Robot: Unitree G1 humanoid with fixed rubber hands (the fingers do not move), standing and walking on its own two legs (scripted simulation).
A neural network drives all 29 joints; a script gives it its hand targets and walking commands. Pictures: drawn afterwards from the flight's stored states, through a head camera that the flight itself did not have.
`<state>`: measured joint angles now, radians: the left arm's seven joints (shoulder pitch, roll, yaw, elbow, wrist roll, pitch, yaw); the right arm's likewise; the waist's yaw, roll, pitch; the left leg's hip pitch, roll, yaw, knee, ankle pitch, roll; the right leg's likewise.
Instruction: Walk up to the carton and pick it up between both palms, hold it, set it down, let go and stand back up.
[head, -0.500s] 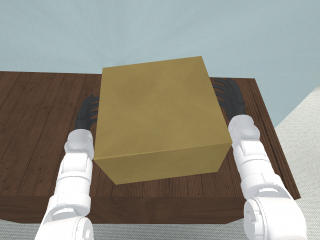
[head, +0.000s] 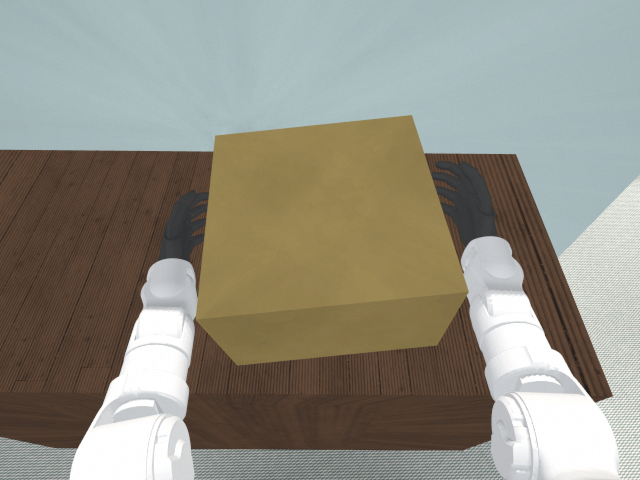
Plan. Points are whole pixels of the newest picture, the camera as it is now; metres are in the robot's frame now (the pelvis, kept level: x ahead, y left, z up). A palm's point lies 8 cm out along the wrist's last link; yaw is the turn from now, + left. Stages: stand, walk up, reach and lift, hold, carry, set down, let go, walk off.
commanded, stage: set down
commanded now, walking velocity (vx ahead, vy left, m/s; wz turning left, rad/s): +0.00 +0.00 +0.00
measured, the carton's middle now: (325, 239) +0.43 +0.02 +0.00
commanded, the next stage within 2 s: none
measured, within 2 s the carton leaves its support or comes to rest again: rests again in 0.14 s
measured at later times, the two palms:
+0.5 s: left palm (184, 252) +0.38 +0.21 +0.03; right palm (477, 230) +0.42 -0.17 +0.06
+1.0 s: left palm (188, 253) +0.38 +0.20 +0.03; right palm (478, 235) +0.42 -0.18 +0.05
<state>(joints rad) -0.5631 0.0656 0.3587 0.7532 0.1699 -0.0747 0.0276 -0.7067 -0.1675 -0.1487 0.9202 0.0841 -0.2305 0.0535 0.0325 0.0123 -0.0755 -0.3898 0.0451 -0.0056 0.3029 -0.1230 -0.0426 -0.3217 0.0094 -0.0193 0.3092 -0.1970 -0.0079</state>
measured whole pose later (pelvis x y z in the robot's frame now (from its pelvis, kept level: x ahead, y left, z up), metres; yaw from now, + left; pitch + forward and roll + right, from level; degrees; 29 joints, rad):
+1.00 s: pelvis -0.01 +0.00 +0.00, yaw +0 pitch +15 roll +0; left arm -0.63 0.05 0.42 0.88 0.17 -0.26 0.03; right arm -0.72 -0.17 -0.23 0.96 0.00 -0.29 0.09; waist 0.03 0.00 -0.08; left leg -0.46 0.05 0.00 0.30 -0.11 -0.04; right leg -0.41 0.01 -0.02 0.34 -0.19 -0.01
